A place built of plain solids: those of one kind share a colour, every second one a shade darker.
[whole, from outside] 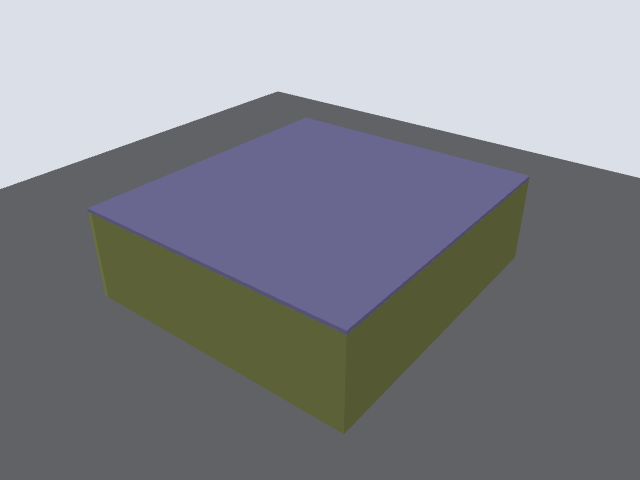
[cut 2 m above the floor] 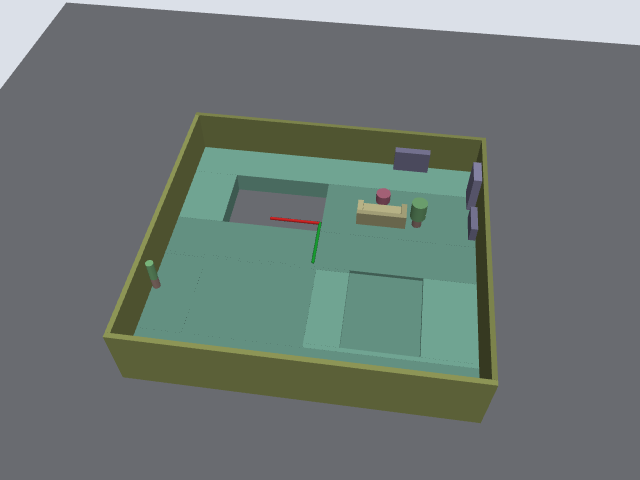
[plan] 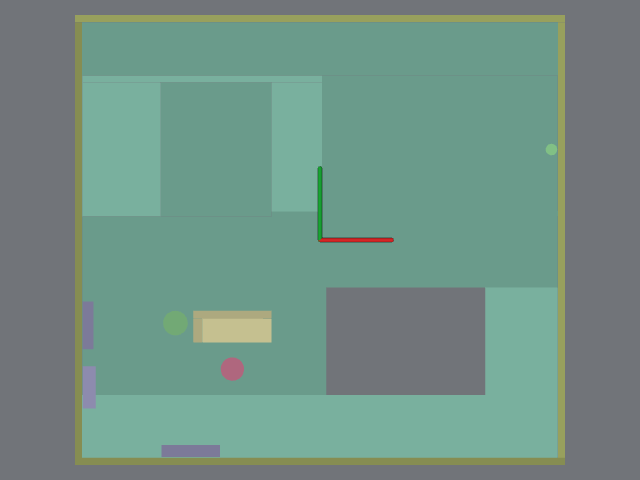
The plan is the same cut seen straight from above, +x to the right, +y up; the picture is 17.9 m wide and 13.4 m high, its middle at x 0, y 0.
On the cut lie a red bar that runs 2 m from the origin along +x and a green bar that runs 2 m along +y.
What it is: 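A home; one open living floor with 3 sunken areas, their rims bare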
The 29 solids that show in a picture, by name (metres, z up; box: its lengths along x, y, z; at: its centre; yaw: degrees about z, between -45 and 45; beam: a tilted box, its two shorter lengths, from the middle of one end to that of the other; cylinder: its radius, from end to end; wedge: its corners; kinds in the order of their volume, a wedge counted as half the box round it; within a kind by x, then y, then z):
{
 "floor_1": {"box": [2.2, 3.74, 1.02], "at": [-5.54, 2.53, 0.46]},
 "floor_2": {"box": [6.7, 0.19, 1.02], "at": [-3.29, 4.49, 0.46]},
 "floor_3": {"box": [6.82, 3.0, 1.02], "at": [-3.23, -2.83, 0.46]},
 "floor_4": {"box": [3.09, 3.74, 0.85], "at": [-2.9, 2.53, 0.38]},
 "floor_5": {"box": [1.41, 3.6, 1.02], "at": [-0.65, 2.6, 0.46]},
 "floor_6": {"box": [13.28, 1.75, 1.02], "at": [0.0, -5.2, 0.46]},
 "floor_7": {"box": [13.28, 1.98, 1.02], "at": [0.0, -0.33, 0.46]},
 "floor_8": {"box": [13.28, 1.49, 1.02], "at": [0.0, 5.33, 0.46]},
 "floor_9": {"box": [4.77, 3.79, 1.02], "at": [2.44, 2.69, 0.46]},
 "floor_10": {"box": [8.0, 0.14, 1.02], "at": [2.64, 0.73, 0.46]},
 "floor_11": {"box": [2.03, 3.0, 1.02], "at": [5.63, -2.83, 0.46]},
 "floor_12": {"box": [1.82, 3.79, 1.02], "at": [5.73, 2.69, 0.46]},
 "wall_1": {"box": [0.2, 12.16, 4.06], "at": [-6.74, 0.0, 1.98]},
 "wall_2": {"box": [13.68, 0.2, 4.06], "at": [0.0, -6.18, 1.98]},
 "wall_3": {"box": [13.68, 0.2, 4.06], "at": [0.0, 6.18, 1.98]},
 "wall_4": {"box": [0.2, 12.16, 4.06], "at": [6.74, 0.0, 1.98]},
 "roof_1": {"box": [13.68, 12.56, 0.16], "at": [0.0, 0.0, 4.09]},
 "case_1": {"box": [0.3, 1.33, 0.73], "at": [-6.47, -2.38, 1.34]},
 "case_2": {"box": [0.36, 1.18, 1.88], "at": [-6.44, -4.12, 1.91]},
 "case_3": {"box": [1.64, 0.34, 1.14], "at": [-3.61, -5.89, 1.54]},
 "sofa_1": {"box": [0.25, 0.66, 0.67], "at": [-3.42, -2.53, 1.31]},
 "sofa_2": {"box": [1.69, 0.66, 0.49], "at": [-2.45, -2.53, 1.22]},
 "sofa_3": {"box": [2.19, 0.22, 0.72], "at": [-2.45, -2.09, 1.33]},
 "sofa_4": {"box": [0.25, 0.66, 0.67], "at": [-1.48, -2.53, 1.31]},
 "bush_1": {"cylinder": 0.34, "from": [-4.04, -2.32, 1.51], "to": [-4.04, -2.32, 2.36]},
 "bush_2": {"cylinder": 0.16, "from": [6.46, 2.53, 1.55], "to": [6.46, 2.53, 2.48]},
 "table_1": {"cylinder": 0.33, "from": [-2.45, -3.6, 0.97], "to": [-2.45, -3.6, 1.44]},
 "pot_1": {"cylinder": 0.21, "from": [-4.04, -2.32, 0.97], "to": [-4.04, -2.32, 1.51]},
 "pot_2": {"cylinder": 0.16, "from": [6.46, 2.53, 0.97], "to": [6.46, 2.53, 1.55]}
}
